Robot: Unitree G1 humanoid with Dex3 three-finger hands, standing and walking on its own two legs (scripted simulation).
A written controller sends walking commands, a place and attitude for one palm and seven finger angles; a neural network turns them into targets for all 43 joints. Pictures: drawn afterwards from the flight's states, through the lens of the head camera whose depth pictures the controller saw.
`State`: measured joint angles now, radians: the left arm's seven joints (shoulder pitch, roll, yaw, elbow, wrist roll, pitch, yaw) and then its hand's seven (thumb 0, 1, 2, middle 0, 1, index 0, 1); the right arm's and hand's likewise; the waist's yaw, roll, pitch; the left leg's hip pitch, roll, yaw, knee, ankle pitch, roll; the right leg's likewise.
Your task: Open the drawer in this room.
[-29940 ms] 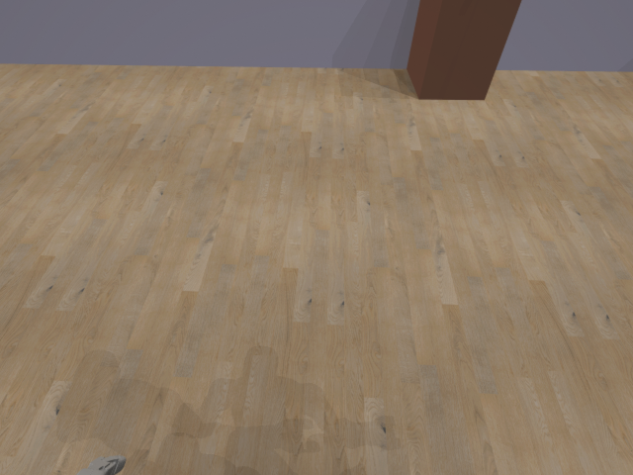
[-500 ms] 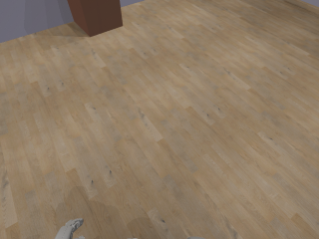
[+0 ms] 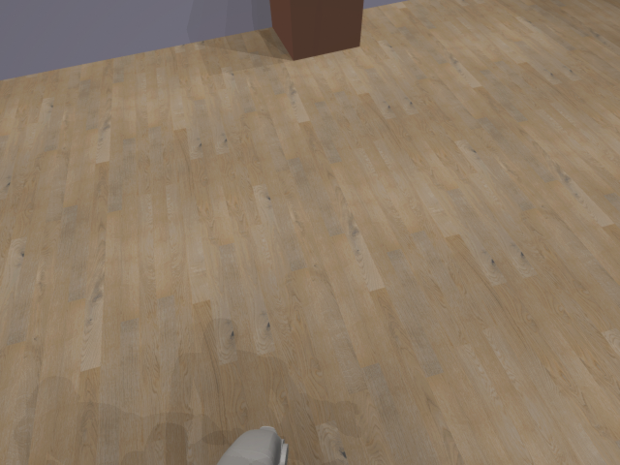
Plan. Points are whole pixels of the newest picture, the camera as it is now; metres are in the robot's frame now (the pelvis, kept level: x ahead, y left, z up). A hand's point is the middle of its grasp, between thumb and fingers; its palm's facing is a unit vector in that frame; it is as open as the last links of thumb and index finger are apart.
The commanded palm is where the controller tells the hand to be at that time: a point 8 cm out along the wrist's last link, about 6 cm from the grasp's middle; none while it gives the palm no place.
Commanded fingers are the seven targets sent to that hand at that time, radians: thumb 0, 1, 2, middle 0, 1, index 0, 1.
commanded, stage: stand and wait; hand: left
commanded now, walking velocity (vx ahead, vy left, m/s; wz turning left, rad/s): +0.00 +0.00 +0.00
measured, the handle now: out of the picture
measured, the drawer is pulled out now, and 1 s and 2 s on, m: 0.00 0.00 0.00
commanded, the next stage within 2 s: turn or walk to find it in 0.08 s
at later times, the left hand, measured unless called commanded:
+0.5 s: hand out of the picture +0.11 +0.20 -0.16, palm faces +0.16 -0.96 -0.21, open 7.4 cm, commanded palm none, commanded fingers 0.00 0.90 0.90 -0.20 -0.30 -0.20 -0.30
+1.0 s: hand out of the picture -0.05 +0.19 -0.19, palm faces +0.32 -0.93 -0.18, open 7.4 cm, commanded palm none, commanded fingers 0.00 0.90 0.90 -0.20 -0.30 -0.20 -0.30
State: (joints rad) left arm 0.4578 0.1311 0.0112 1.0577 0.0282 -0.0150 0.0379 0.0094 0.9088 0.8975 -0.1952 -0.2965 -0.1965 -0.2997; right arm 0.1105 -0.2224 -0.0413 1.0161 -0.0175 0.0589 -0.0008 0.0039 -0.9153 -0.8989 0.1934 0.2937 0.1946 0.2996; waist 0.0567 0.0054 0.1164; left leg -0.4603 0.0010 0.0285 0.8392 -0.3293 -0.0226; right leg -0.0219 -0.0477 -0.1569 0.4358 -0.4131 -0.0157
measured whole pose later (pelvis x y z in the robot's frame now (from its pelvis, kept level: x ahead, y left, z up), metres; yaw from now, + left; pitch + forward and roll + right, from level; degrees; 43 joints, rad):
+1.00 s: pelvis +0.01 +0.02 +0.00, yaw +14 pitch -1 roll -1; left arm 0.30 0.20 0.04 1.09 0.01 0.04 0.03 0.01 0.91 0.90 -0.20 -0.30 -0.20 -0.30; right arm 0.20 -0.15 -0.04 1.07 -0.02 0.01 -0.02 0.00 -0.92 -0.90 0.20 0.29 0.20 0.30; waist 0.04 -0.05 0.06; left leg -0.20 0.01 0.03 0.55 -0.33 0.02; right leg -0.28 -0.09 -0.10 0.67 -0.42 0.04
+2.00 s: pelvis -0.05 +0.05 +0.01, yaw +31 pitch -1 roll -1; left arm 0.27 0.23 0.06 1.05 0.03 0.04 0.00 0.01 0.91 0.90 -0.19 -0.30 -0.19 -0.30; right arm 0.22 -0.15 -0.04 1.01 -0.02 -0.04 -0.03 0.00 -0.93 -0.90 0.20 0.29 0.20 0.30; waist 0.03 -0.04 0.02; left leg -0.12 -0.02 0.07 0.38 -0.25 0.06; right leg -0.46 -0.07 -0.02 1.10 -0.36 0.05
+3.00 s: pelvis +0.30 +0.15 +0.00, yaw +14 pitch -1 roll -1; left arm 0.38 0.14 0.06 1.16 0.02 -0.03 -0.01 0.01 0.91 0.90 -0.20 -0.30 -0.20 -0.30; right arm 0.14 -0.14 -0.04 0.99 -0.03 -0.08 0.00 0.00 -0.91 -0.90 0.20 0.29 0.20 0.30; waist 0.04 -0.03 0.07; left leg -0.30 0.05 0.17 0.58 -0.26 0.05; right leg -0.33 -0.04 -0.04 1.15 -0.42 -0.02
